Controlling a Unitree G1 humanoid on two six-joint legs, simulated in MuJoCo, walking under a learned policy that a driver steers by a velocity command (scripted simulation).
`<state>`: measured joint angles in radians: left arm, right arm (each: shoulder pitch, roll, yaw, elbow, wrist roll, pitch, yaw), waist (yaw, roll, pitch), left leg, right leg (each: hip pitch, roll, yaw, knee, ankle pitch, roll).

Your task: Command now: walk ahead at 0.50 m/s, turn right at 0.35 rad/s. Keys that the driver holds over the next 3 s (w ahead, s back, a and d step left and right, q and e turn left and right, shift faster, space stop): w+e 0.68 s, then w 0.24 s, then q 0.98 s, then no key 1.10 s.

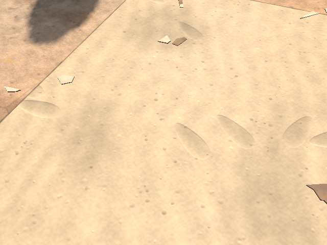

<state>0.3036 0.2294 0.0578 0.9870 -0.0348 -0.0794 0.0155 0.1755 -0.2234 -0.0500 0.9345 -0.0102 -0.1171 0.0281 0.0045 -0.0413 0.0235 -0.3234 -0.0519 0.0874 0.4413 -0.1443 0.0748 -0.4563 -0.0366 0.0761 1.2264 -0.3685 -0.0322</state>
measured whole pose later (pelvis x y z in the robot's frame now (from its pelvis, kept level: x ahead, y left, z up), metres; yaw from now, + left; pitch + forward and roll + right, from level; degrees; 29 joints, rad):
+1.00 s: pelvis +0.52 -0.17 -0.01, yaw -27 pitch +3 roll +1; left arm 0.36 0.26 0.06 0.86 -0.01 -0.06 0.02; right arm 0.07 -0.27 -0.05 0.81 0.00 -0.13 0.04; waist 0.03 -0.02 0.01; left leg -0.44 -0.05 0.02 0.52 -0.14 0.05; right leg -0.22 0.09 0.14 1.02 -0.52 -0.04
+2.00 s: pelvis +0.64 -0.20 +0.01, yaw +5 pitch +2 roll -2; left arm 0.14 0.34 0.10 0.76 0.01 0.02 0.04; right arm 0.20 -0.29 -0.06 0.66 0.00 0.02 -0.01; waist 0.00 -0.04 0.04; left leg -0.30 -0.03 -0.04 0.48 -0.22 0.05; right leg -0.56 -0.02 0.01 1.11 -0.41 0.06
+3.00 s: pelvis +0.66 -0.24 +0.00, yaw +8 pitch -2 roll +0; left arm 0.19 0.24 0.02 0.93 0.01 -0.03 0.01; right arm 0.21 -0.23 -0.05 0.90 -0.01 0.02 -0.04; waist 0.00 0.00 0.04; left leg -0.20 -0.03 -0.10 0.51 -0.27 -0.01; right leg -0.19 0.01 0.01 0.51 -0.29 -0.01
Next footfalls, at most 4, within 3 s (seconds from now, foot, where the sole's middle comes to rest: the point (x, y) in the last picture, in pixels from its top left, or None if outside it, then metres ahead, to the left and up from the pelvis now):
0.40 right None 0.32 -0.21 -0.77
0.92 left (202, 199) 0.68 -0.15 -0.77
1.40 right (255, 198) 0.69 -0.38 -0.77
1.82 left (193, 197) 0.69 -0.11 -0.77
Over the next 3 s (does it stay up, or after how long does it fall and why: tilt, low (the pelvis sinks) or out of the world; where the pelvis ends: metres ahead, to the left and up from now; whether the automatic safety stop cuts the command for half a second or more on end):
stays up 0.66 -0.24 0.00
